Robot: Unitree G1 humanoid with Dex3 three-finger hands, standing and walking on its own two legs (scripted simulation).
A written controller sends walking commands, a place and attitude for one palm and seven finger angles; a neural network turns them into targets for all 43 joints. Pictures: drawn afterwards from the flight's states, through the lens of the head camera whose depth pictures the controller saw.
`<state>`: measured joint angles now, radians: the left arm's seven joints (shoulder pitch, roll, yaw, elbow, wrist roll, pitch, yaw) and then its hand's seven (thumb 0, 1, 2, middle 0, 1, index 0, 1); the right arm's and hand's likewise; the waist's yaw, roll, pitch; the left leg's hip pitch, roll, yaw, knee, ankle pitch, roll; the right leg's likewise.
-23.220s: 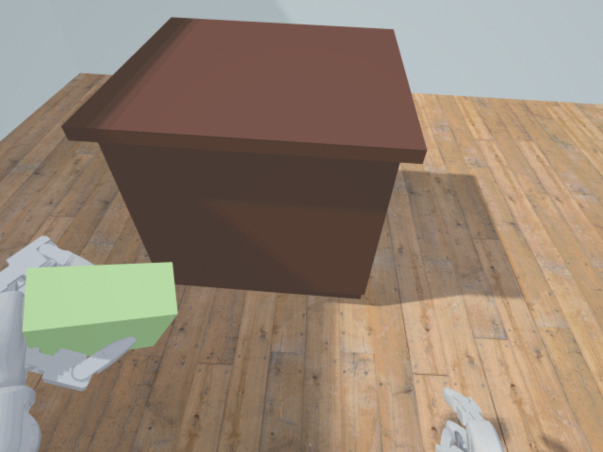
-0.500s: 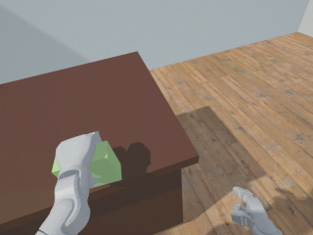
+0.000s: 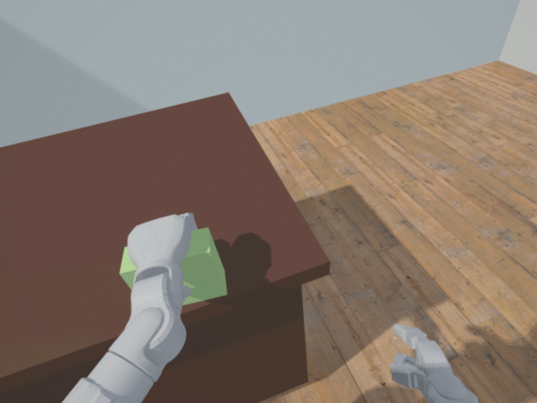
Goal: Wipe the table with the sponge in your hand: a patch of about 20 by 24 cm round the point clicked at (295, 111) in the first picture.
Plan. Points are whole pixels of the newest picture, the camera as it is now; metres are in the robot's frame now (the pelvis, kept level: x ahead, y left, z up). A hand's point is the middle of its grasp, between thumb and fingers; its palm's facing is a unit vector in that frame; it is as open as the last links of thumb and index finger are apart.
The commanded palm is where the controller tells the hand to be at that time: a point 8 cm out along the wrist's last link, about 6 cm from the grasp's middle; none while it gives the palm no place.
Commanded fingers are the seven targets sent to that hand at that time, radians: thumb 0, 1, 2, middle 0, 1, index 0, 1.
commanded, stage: wipe forward along the third lane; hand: left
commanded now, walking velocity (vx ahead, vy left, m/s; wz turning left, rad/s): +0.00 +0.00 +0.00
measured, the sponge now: (181, 278) +0.29 +0.20 +0.04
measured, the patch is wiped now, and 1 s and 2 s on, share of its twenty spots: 0.80 0.85 1.00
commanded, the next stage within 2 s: wipe back along the third lane in 1.50 s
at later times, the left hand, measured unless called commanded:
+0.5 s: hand (183, 235) +0.35 +0.20 +0.08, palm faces -0.01 -0.05 -1.00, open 9.7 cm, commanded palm +0.33 +0.20 +0.12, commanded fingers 0.00 0.10 1.30 -1.20 -1.60 -1.20 -1.60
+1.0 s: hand (183, 215) +0.40 +0.22 +0.08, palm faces -0.06 -0.03 -1.00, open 9.7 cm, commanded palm +0.38 +0.23 +0.12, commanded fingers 0.00 0.10 1.30 -1.20 -1.60 -1.20 -1.60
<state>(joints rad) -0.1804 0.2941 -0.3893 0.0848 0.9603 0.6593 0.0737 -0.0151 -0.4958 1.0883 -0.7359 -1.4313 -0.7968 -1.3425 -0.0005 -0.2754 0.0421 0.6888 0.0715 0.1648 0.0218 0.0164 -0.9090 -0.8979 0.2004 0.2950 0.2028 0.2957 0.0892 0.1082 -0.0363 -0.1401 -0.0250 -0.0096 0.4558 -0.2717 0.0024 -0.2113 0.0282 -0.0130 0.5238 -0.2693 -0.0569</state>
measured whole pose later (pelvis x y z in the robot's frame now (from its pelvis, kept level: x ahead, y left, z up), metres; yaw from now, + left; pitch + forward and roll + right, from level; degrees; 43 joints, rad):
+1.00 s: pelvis +0.00 -0.02 +0.00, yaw +0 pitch +4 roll +2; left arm -0.61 0.37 -0.19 0.71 0.94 0.41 0.09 0.02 -0.54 1.12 -0.77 -1.39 -0.83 -1.34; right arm 0.13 -0.29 0.03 0.72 0.07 0.15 -0.07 0.01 -0.91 -0.90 0.20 0.30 0.20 0.30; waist 0.01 0.07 -0.07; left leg -0.30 0.01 -0.03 0.48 -0.27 0.00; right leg -0.36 0.06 -0.03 0.53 -0.25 -0.09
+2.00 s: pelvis +0.03 +0.03 +0.00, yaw -1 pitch +7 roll +0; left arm -0.64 0.31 -0.23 0.74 0.95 0.51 0.20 0.00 -0.49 1.10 -0.74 -1.40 -0.78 -1.39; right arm 0.15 -0.27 0.02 0.73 0.08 0.20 -0.02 0.01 -0.91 -0.90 0.20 0.29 0.20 0.30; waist 0.00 0.06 -0.10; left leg -0.29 -0.04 0.01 0.46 -0.29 0.03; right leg -0.34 0.02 0.01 0.48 -0.26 -0.02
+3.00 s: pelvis +0.02 +0.02 +0.00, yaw -1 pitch +0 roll +1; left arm -0.18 0.31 -0.36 0.06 0.97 0.70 0.11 0.02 -0.46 1.07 -0.71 -1.42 -0.76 -1.41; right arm 0.04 -0.29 0.04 0.66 0.08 0.21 0.05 0.02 -0.91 -0.90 0.20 0.29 0.20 0.30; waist 0.06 0.10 -0.07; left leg -0.16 -0.03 0.01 0.49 -0.32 0.02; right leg -0.24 0.03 0.01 0.55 -0.31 -0.04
